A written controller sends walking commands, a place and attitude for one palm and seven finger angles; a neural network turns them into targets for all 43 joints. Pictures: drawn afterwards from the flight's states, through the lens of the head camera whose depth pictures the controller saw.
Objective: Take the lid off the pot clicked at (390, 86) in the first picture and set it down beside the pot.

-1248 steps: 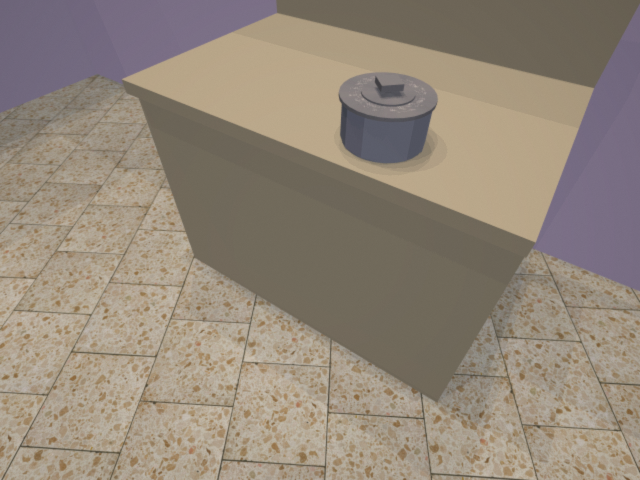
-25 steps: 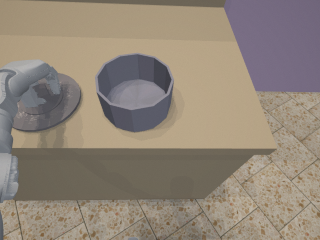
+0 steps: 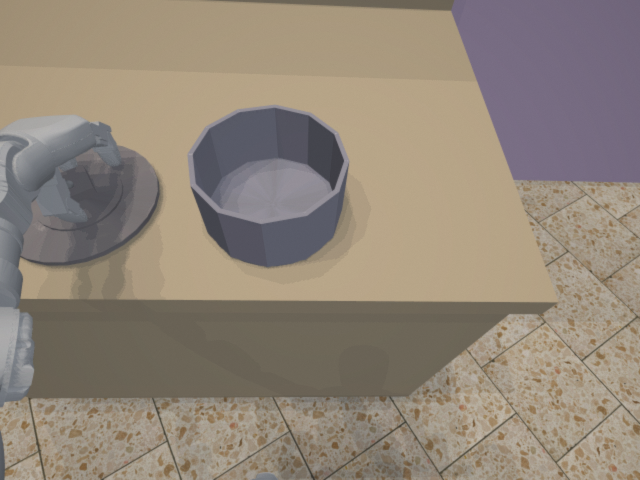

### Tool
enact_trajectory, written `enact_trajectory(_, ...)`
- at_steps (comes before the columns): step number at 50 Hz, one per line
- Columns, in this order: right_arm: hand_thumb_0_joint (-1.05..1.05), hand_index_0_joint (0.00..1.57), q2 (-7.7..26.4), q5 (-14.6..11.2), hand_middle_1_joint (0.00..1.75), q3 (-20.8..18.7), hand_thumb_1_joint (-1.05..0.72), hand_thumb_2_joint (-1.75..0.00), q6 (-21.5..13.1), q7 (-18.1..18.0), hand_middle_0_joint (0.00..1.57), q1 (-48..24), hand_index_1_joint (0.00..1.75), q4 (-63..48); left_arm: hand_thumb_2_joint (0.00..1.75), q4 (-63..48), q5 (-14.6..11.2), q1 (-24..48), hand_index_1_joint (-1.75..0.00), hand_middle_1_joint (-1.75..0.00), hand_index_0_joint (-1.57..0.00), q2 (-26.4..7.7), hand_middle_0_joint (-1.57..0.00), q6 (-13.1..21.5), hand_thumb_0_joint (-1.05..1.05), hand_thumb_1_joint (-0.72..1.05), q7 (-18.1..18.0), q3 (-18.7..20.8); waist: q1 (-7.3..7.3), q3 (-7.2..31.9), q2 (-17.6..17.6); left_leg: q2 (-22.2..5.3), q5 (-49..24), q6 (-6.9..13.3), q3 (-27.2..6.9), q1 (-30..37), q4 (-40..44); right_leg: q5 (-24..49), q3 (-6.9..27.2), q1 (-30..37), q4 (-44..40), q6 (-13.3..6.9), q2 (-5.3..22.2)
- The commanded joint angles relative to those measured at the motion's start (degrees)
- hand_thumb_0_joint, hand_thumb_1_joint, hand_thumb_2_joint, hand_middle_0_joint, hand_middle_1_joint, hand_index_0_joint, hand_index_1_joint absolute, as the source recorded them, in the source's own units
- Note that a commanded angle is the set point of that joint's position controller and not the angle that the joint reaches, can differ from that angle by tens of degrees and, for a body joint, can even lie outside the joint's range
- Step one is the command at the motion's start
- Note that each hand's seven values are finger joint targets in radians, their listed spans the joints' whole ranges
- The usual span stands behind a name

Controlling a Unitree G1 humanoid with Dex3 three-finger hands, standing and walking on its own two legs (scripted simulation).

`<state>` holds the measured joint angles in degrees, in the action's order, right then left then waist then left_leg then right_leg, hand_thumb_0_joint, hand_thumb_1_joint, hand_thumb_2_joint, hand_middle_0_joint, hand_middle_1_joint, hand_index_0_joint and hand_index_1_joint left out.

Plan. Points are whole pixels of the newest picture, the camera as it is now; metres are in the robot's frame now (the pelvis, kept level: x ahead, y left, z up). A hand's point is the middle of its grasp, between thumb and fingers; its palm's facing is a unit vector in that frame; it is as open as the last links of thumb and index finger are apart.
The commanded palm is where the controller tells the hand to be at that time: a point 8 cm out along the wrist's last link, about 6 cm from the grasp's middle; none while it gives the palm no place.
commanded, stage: open the fingers wide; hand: left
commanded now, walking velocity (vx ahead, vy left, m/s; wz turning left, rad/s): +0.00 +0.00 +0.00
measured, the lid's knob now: (71, 186) +0.47 +0.31 +0.06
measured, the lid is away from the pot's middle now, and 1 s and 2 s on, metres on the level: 0.26 0.26 0.26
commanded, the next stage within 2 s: raise the empty hand in 0.10 s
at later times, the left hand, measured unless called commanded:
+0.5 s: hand (60, 178) +0.45 +0.30 +0.10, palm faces -0.40 -0.08 -0.91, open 11.0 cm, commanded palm +0.46 +0.30 +0.17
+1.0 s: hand (33, 141) +0.46 +0.31 +0.15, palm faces -0.35 -0.06 -0.94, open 11.0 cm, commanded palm +0.46 +0.30 +0.23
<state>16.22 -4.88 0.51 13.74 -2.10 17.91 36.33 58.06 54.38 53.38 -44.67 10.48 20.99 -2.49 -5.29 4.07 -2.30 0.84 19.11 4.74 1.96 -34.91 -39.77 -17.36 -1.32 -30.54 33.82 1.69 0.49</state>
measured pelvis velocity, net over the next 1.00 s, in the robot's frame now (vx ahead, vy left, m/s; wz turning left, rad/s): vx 0.01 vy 0.01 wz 0.03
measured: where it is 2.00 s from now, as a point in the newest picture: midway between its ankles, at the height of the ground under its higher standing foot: outside the picture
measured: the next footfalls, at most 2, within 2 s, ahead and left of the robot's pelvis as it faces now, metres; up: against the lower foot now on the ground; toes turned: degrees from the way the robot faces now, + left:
none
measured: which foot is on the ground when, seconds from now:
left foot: down 0.00-1.00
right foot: down 0.00-1.00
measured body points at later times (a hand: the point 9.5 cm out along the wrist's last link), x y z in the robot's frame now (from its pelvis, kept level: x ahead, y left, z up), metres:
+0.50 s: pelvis +0.00 +0.00 +0.01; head +0.08 +0.02 +0.45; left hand +0.47 +0.31 +0.15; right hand +0.05 -0.27 -0.11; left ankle +0.00 +0.06 -0.72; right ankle -0.02 -0.15 -0.72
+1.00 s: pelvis +0.01 +0.01 +0.01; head +0.07 +0.02 +0.46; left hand +0.47 +0.31 +0.20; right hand +0.08 -0.25 -0.11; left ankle +0.00 +0.06 -0.72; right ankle -0.02 -0.15 -0.72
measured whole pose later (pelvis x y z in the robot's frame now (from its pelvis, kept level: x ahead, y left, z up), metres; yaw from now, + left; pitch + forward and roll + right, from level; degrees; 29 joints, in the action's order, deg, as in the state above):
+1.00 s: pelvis +0.01 +0.01 +0.01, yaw +2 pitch +10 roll -3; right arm 16.1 -4.8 0.4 12.5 -1.3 15.8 35.7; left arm 50.2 53.0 55.4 -43.8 5.8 25.0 -4.2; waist -4.6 2.3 -2.6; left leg 2.7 15.9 5.7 1.2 -26.4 -32.0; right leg -14.2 -1.9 -21.3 25.4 0.9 1.9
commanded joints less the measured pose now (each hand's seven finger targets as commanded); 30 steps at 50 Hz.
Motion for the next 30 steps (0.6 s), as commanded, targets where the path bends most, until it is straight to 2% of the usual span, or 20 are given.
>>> enact_trajectory(1,0.0,0.2,10.07,0.51,0.3,-3.84,-0.9,-0.9,-1.09,-0.95,0.2,5.36,0.3,-4.29,0.78,-7.74,-0.85,18.33,-0.75,-0.75,-0.41,-15.93,-0.41,0.4,0.0,-0.08,-1.16,5.78,-0.76,21.55,-1.99,0.19,-26.34,-0.08,-3.05,22.55,2.67,15.15,-2.58,0.77,-2.89,-4.24,-4.13)
enact_trajectory(3,0.0,0.2,10.06,0.61,0.3,-3.74,-0.9,-0.9,-0.92,-0.78,0.2,5.12,0.3,-4.31,0.78,-7.65,-0.8,18.17,-0.75,-0.75,-0.41,-15.32,-0.41,0.6,0.0,-0.08,-1.09,5.11,-0.95,21.01,-2.34,0.33,-27.34,-0.15,-3.12,22.46,2.5,15.42,-2.48,0.43,-2.9,-4.22,-4.24)
enact_trajectory(6,0.0,0.2,10.16,0.28,0.3,-3.59,-0.9,-0.9,-0.99,-0.87,0.2,4.95,0.3,-4.42,0.79,-5.01,-1.02,16.48,-0.74,-0.74,-0.41,-15.37,-0.41,0.25,0.0,-0.08,-1.01,5.01,-0.97,18.27,-0.85,0.46,-23.45,-0.05,-2.6,20.01,3.01,13.92,-2.55,0.24,-3.31,-4.14,-4.22)
enact_trajectory(8,0.0,0.2,10.27,0.47,0.3,-3.75,-0.9,-0.9,-0.71,-0.77,0.2,4.68,0.3,-4.38,0.79,-9.52,-0.57,20.13,-0.74,-0.74,-0.41,-17.05,-0.41,0.47,0.0,-0.08,-1.26,5.8,-0.69,20.74,-3.67,0.26,-24.71,-0.17,-3.06,22.23,3.4,14.11,-2.45,0.87,-3.24,-4.35,-4.05)
enact_trajectory(9,0.0,0.2,9.89,0.4,0.3,-3.71,-0.9,-0.9,-0.94,-0.8,0.2,5.04,0.3,-4.73,0.79,-6.8,-0.35,17.22,-0.74,-0.74,-0.41,-15.38,-0.41,0.45,0.0,-0.08,-1.35,4.99,-0.85,19.94,-3.07,0.41,-24.97,-0.21,-3.14,22.2,3.03,13.33,-2.7,-0.18,-3.1,-4.33,-4.25)
enact_trajectory(11,0.0,0.2,10.11,0.28,0.3,-3.59,-0.9,-0.9,-0.88,-0.81,0.2,4.59,0.3,-4.78,0.79,-7.73,-0.73,17.7,-0.74,-0.74,-0.41,-16.85,-0.41,0.57,0.0,-0.08,-1.37,6.03,-0.68,19.76,-2.25,0.25,-23.42,-0.11,-3.14,21.67,3.42,13.07,-2.51,0.45,-3.47,-4.27,-4.13)
enact_trajectory(13,0.0,0.2,10.26,0.57,0.3,-3.82,-0.9,-0.9,-0.61,-0.89,0.2,4.69,0.3,-4.77,0.79,-12.9,-0.51,22.15,-0.74,-0.74,-0.41,-19.89,-0.41,0.68,0.0,-0.08,-1.67,7.99,-0.55,23.49,-4.28,0.24,-26.36,-0.08,-3.61,24.29,3.55,14.94,-2.32,2.29,-3.49,-4.34,-4.04)
enact_trajectory(14,0.0,0.2,9.87,0.6,0.3,-3.88,-0.9,-0.9,-0.82,-1.01,0.2,4.52,0.3,-4.78,0.79,-13.0,-0.25,22.83,-0.74,-0.74,-0.41,-17.82,-0.41,0.51,0.0,-0.08,-1.66,6.38,-0.89,23.85,-6.08,0.21,-27.2,-0.13,-3.82,25.84,3.5,14.6,-2.45,1.4,-3.68,-4.36,-4.04)
enact_trajectory(15,0.0,0.2,9.8,0.55,0.3,-3.87,-0.9,-0.9,-0.96,-1.08,0.2,4.63,0.3,-4.61,0.79,-12.43,-0.52,22.31,-0.74,-0.74,-0.41,-17.74,-0.41,0.48,0.0,-0.08,-1.67,6.65,-0.94,22.84,-5.65,-0.07,-26.85,-0.22,-4.11,26.44,3.72,13.57,-2.67,0.53,-4.06,-4.3,-4.12)
enact_trajectory(16,0.0,0.2,9.93,0.44,0.3,-3.81,-0.9,-0.9,-0.97,-1.19,0.2,4.51,0.3,-4.7,0.79,-13.32,-0.75,22.71,-0.74,-0.74,-0.41,-18.91,-0.41,0.48,0.0,-0.08,-1.68,7.61,-0.73,23.09,-5.08,-0.03,-26.87,-0.14,-4.33,26.5,3.98,13.81,-2.55,1.4,-4.28,-4.32,-4.12)
enact_trajectory(18,0.0,0.2,9.87,0.76,0.3,-4.03,-0.9,-0.9,-1.25,-1.34,0.2,4.42,0.3,-4.41,0.79,-17.1,-1.11,26.41,-0.74,-0.74,-0.41,-18.4,-0.41,0.42,0.0,-0.08,-1.62,6.93,-1.13,24.82,-6.51,-0.27,-29.47,0.05,-4.56,29.55,4.17,15.13,-2.41,1.65,-4.91,-4.18,-4.04)
enact_trajectory(19,0.0,0.2,9.86,0.66,0.3,-3.98,-0.9,-0.9,-1.43,-1.4,0.2,4.52,0.3,-4.42,0.79,-17.17,-0.97,25.76,-0.74,-0.74,-0.41,-20.04,-0.41,0.46,0.0,-0.08,-1.85,8.52,-0.78,24.94,-7.62,-0.42,-30.39,-0.31,-5.15,30.52,4.51,14.65,-2.65,1.71,-5.0,-4.28,-4.01)
enact_trajectory(20,0.0,0.2,9.65,0.75,0.3,-3.97,-0.9,-0.9,-1.63,-1.41,0.2,4.2,0.3,-4.69,0.79,-18.94,-1.17,25.73,-0.74,-0.74,-0.41,-19.71,-0.41,0.64,0.0,-0.08,-1.93,8.49,-0.63,25.79,-8.04,-0.35,-32.06,-0.31,-5.28,31.54,4.58,15.42,-2.6,2.36,-5.23,-4.34,-4.03)
enact_trajectory(21,0.0,0.2,9.53,0.71,0.3,-3.9,-0.9,-0.9,-1.84,-1.4,0.2,4.25,0.3,-4.65,0.79,-15.32,-1.26,22.2,-0.74,-0.74,-0.41,-19.51,-0.41,0.39,0.0,-0.08,-2.04,9.13,-0.53,23.94,-6.68,-0.17,-32.06,-0.19,-4.96,30.26,4.49,15.67,-2.67,2.6,-5.38,-4.32,-4.11)
enact_trajectory(23,0.0,0.2,9.88,0.65,0.3,-3.69,-0.9,-0.9,-1.86,-1.11,0.2,3.84,0.3,-4.21,0.79,-13.29,-1.56,22.19,-0.74,-0.74,-0.41,-18.59,-0.41,-0.2,0.0,-0.08,-1.72,8.01,-0.57,21.33,-5.15,-0.31,-30.2,-0.19,-4.79,28.45,5.33,15.2,-2.68,2.54,-5.92,-4.2,-3.95)
enact_trajectory(24,0.0,0.2,9.82,0.52,0.3,-3.67,-0.9,-0.9,-1.89,-0.97,0.2,3.55,0.3,-4.37,0.79,-14.21,-1.41,23.1,-0.74,-0.74,-0.41,-18.21,-0.41,-0.45,0.0,-0.08,-1.67,7.35,-0.49,20.94,-5.98,-0.28,-29.06,-0.26,-4.67,28.04,5.87,14.9,-2.69,2.87,-6.12,-4.29,-3.81)
enact_trajectory(26,0.0,0.2,9.73,0.46,0.3,-3.76,-0.9,-0.9,-2.06,-0.82,0.2,3.25,0.3,-4.75,0.79,-15.37,-1.39,23.25,-0.74,-0.74,-0.41,-17.23,-0.41,-0.73,0.0,-0.08,-1.46,6.56,-0.42,21.55,-5.64,-0.26,-28.81,-0.26,-4.89,28.8,6.31,14.8,-2.69,3.56,-6.53,-4.36,-3.8)
enact_trajectory(28,0.0,0.2,9.73,0.65,0.3,-3.85,-0.9,-0.9,-1.89,-0.68,0.2,3.06,0.3,-5.15,0.79,-17.82,-1.26,24.58,-0.74,-0.74,-0.41,-18.93,-0.41,-0.83,0.0,-0.08,-1.4,7.82,-0.27,23.37,-6.82,-0.26,-33.06,-0.43,-5.43,31.12,6.19,16.42,-2.5,4.62,-6.64,-4.4,-3.85)
enact_trajectory(29,0.0,0.2,9.49,0.68,0.3,-3.8,-0.9,-0.9,-1.99,-0.69,0.2,2.84,0.3,-5.17,0.79,-17.83,-1.37,24.75,-0.74,-0.74,-0.41,-17.38,-0.41,-1.04,0.0,-0.08,-1.13,6.66,-0.46,23.32,-7.24,-0.27,-33.3,-0.46,-5.5,31.53,6.22,16.42,-2.63,4.38,-6.82,-4.34,-3.81)
enact_trajectory(30,0.0,0.2,9.55,0.61,0.3,-3.89,-0.9,-0.9,-2.09,-0.6,0.2,2.91,0.3,-5.21,0.79,-18.41,-1.74,24.19,-0.74,-0.74,-0.41,-18.19,-0.41,-1.13,0.0,-0.08,-0.98,7.65,-0.27,23.59,-6.1,-0.41,-33.63,-0.37,-5.64,31.96,6.43,16.75,-2.65,5.1,-7.08,-4.24,-3.82)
